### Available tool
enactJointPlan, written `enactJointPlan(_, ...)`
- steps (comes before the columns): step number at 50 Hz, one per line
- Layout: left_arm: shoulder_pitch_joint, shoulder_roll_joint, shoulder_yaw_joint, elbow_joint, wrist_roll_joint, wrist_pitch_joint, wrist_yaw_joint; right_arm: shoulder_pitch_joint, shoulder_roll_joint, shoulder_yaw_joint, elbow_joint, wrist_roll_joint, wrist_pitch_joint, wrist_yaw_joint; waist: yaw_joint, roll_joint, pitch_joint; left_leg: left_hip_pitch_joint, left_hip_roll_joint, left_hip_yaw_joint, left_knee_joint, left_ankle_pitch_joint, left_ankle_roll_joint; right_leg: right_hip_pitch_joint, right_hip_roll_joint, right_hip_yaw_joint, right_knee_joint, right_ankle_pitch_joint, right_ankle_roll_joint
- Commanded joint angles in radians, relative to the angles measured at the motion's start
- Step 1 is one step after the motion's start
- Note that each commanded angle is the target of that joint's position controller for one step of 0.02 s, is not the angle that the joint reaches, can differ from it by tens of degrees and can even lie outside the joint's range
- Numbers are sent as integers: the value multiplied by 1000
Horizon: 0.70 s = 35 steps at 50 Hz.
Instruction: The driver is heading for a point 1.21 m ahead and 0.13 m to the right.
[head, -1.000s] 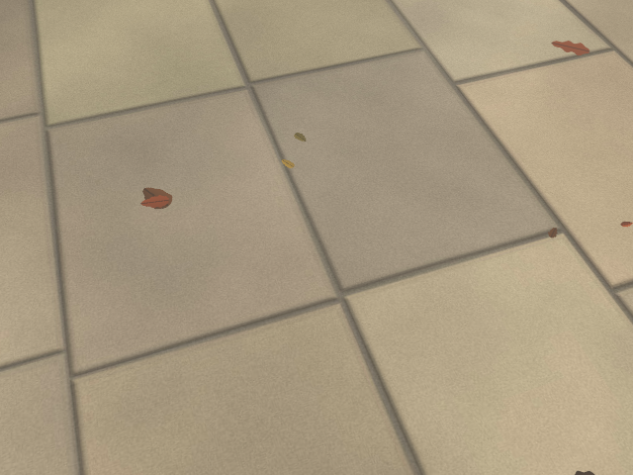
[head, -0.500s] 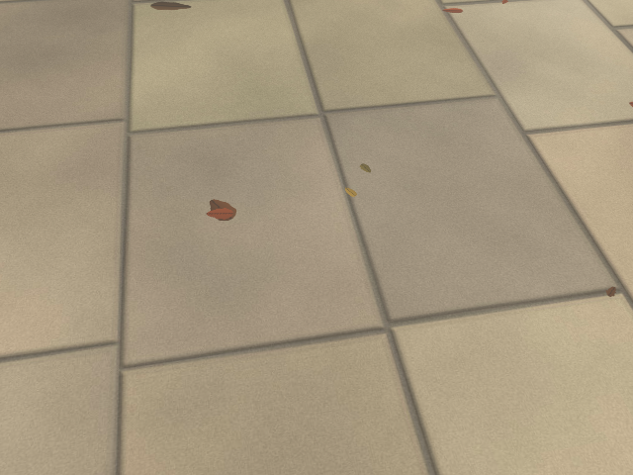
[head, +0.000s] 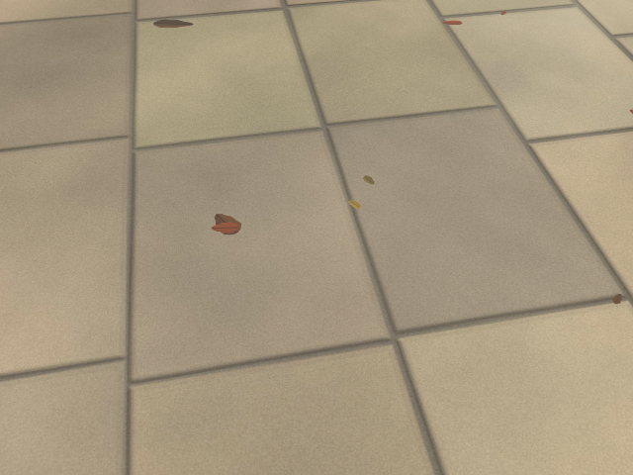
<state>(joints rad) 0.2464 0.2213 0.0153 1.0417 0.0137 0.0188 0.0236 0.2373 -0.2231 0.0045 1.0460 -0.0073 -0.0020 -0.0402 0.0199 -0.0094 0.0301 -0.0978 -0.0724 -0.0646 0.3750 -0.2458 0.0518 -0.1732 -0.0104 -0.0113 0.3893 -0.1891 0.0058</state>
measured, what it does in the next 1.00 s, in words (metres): stands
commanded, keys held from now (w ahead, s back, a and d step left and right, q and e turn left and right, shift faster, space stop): shift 0.82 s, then w+shift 0.18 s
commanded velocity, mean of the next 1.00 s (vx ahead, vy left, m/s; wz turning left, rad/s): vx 0.06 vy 0.00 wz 0.00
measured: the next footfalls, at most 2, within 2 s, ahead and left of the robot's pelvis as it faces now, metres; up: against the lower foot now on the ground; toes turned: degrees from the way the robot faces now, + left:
right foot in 1.12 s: +0.13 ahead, -0.15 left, +0.00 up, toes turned -4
left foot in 1.60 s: +0.58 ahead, +0.01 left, +0.00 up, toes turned +4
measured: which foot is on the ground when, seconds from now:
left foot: down 0.00-1.00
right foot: down 0.00-0.90, up 0.92-1.00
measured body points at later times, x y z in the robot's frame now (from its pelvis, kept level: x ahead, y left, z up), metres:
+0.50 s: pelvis +0.01 +0.00 +0.00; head +0.01 +0.00 +0.45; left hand +0.00 +0.23 -0.16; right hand +0.00 -0.23 -0.16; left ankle -0.03 +0.09 -0.74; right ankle +0.01 -0.12 -0.74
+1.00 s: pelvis +0.03 -0.02 +0.00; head +0.03 -0.03 +0.45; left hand +0.05 +0.22 -0.15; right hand -0.03 -0.25 -0.16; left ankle -0.03 +0.09 -0.74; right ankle +0.02 -0.12 -0.71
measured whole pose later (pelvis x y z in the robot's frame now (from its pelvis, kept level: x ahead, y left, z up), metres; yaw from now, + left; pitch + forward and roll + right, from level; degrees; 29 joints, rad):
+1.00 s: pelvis +0.03 -0.02 +0.00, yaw +0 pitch +1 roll +0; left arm 0.29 0.18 0.02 1.09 0.03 0.00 0.00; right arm 0.41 -0.17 -0.04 1.13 -0.02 -0.02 -0.03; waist -0.03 0.01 -0.03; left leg -0.08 -0.05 -0.08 0.37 -0.34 0.09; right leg -0.36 0.00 -0.05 0.79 -0.39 -0.04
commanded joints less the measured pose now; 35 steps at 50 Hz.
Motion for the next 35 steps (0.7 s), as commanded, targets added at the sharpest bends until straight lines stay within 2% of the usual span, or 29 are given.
enactJointPlan(1,29,89,13,-2,0,-7,6,26,-96,-15,-5,0,-8,-5,0,13,10,-91,131,-110,-80,166,23,54,-80,80,-35,107,-31)
enactJointPlan(15,52,50,-1,72,-1,-8,15,84,-52,-5,74,-1,-7,-10,-6,8,29,-86,128,-96,-69,179,18,39,-80,80,-31,108,-35)
enactJointPlan(35,93,11,-7,113,-1,-11,22,132,-5,-3,110,-1,-9,-14,-9,10,45,-87,128,-86,-62,171,14,26,-78,82,-29,102,-38)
